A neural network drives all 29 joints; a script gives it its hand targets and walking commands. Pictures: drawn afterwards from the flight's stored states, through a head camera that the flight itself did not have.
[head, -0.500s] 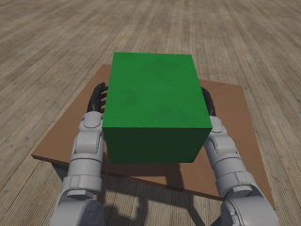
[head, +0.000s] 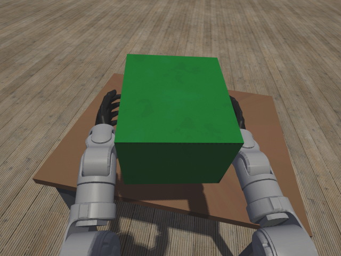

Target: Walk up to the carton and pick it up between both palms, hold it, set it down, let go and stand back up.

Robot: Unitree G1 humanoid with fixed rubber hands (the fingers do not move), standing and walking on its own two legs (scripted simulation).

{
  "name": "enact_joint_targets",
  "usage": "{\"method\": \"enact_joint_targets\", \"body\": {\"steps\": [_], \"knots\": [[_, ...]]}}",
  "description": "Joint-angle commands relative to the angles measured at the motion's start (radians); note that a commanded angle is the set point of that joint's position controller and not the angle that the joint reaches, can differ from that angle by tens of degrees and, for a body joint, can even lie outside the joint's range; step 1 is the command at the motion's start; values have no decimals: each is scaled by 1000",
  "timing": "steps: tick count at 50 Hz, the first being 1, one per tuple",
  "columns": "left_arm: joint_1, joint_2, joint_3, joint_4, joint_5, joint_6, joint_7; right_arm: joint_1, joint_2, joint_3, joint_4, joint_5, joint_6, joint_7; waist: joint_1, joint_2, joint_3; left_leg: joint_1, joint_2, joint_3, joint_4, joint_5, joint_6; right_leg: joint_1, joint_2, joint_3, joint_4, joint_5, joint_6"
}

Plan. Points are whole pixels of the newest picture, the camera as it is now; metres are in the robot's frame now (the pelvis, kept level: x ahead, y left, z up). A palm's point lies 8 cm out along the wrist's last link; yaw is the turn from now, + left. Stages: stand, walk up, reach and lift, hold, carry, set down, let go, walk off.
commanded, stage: reach and lift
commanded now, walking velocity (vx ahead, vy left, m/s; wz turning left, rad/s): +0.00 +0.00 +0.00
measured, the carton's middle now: (172, 118) +0.37 -0.01 +0.17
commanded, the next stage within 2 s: hold in 0.38 s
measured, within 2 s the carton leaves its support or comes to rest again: neither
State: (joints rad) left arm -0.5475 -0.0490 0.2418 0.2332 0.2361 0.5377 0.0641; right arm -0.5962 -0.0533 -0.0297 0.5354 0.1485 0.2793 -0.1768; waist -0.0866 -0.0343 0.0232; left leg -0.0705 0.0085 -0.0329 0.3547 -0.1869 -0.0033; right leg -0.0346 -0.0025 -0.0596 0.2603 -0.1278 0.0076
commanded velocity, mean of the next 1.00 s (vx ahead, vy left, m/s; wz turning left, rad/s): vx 0.00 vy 0.00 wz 0.00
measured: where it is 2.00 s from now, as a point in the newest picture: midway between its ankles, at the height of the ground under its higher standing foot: outside the picture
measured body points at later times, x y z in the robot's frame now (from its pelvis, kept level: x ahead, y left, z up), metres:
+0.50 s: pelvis +0.00 +0.00 +0.00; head -0.04 +0.02 +0.45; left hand +0.38 +0.14 +0.17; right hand +0.37 -0.16 +0.16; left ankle +0.01 +0.12 -0.75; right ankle +0.02 -0.12 -0.75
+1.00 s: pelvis -0.01 +0.00 +0.00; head -0.05 +0.02 +0.45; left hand +0.37 +0.15 +0.19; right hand +0.37 -0.15 +0.17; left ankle +0.01 +0.12 -0.75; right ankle +0.02 -0.12 -0.75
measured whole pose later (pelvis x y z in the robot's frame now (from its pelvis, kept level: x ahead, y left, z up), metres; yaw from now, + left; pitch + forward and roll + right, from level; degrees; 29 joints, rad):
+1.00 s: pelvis -0.01 +0.00 +0.00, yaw +0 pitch -7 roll -1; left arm -0.60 -0.04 0.28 0.13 0.28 0.67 0.01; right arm -0.65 -0.05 -0.04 0.49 0.17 0.36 -0.19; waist -0.07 -0.04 0.03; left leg -0.05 0.01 -0.03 0.35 -0.17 0.00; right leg -0.02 -0.01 -0.06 0.27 -0.12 0.01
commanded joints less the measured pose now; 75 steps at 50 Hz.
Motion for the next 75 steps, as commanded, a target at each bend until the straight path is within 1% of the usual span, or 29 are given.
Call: {"method": "enact_joint_targets", "body": {"steps": [1,9,18,21,24,26,27,29,32,34,37,40,44,48,52,56,66,70,75], "knots": [[-635,-592,-518,-132,-124,-45,-179,-772,628,396,-371,72,-84,94,-5,43,-475,77,-64,14,-20,257,-42,167,61,1,27,295,37],[-659,-595,-523,-132,-129,-32,-179,-790,619,381,-370,70,-74,95,-15,51,-475,92,-59,14,-23,236,-45,139,62,-7,21,252,34],[-680,-592,-497,-108,-120,-17,-180,-827,611,362,-344,70,-70,100,-9,50,-474,100,-56,19,-27,224,-41,128,64,-11,15,216,31],[-673,-590,-503,-137,-123,-8,-177,-842,621,394,-370,91,-69,96,10,51,-500,108,-57,19,-13,272,-39,152,67,-6,21,244,30],[-644,-582,-524,-212,-134,12,-170,-847,641,467,-443,142,-55,77,42,47,-541,116,-63,18,15,370,-34,198,74,5,33,303,30],[-626,-566,-523,-251,-132,36,-171,-834,635,490,-469,167,-37,62,54,44,-527,118,-66,22,19,394,-31,207,75,9,32,302,31],[-621,-558,-516,-259,-127,50,-175,-824,626,485,-466,170,-27,58,53,42,-502,115,-66,26,12,380,-30,200,74,9,27,276,30],[-621,-546,-500,-255,-114,76,-186,-806,608,453,-444,158,-7,57,40,38,-438,101,-63,37,-13,311,-25,174,68,9,7,188,27],[-649,-540,-488,-228,-102,102,-209,-798,597,380,-399,118,12,66,6,42,-356,60,-56,49,-57,175,-20,137,55,5,-17,64,22],[-676,-546,-494,-221,-106,107,-219,-808,600,347,-385,97,16,73,-13,57,-349,46,-52,50,-68,130,-25,128,50,0,-20,33,18],[-707,-559,-509,-217,-122,98,-221,-828,610,332,-384,85,14,80,-28,77,-389,57,-51,43,-58,143,-36,132,51,-8,-11,55,17],[-709,-563,-505,-204,-125,87,-217,-838,611,337,-377,82,10,83,-25,80,-421,71,-52,37,-48,168,-40,137,56,-16,-3,79,19],[-689,-558,-483,-190,-114,83,-213,-847,607,354,-373,88,2,87,-2,70,-435,77,-50,34,-43,197,-36,146,63,-19,2,87,18],[-671,-556,-474,-197,-109,82,-210,-862,610,386,-397,109,-8,87,22,58,-454,86,-53,36,-29,249,-30,164,69,-16,6,118,17],[-659,-553,-477,-213,-109,82,-207,-859,616,410,-419,124,-11,81,33,50,-455,91,-57,40,-22,275,-25,172,70,-10,8,145,20],[-653,-548,-485,-229,-110,86,-208,-843,619,416,-430,127,-8,75,28,47,-442,88,-61,44,-24,269,-23,174,66,-5,7,156,23],[-649,-542,-515,-262,-126,87,-218,-802,617,411,-451,120,7,64,-2,56,-437,80,-64,39,-25,256,-33,184,59,-5,11,187,29],[-645,-541,-520,-270,-129,87,-218,-796,611,412,-458,121,11,64,-3,60,-440,82,-62,35,-23,264,-37,183,61,-8,12,186,28],[-638,-541,-521,-274,-127,90,-216,-797,602,414,-463,123,12,67,4,62,-439,88,-58,33,-23,272,-39,175,65,-11,11,171,24]]}}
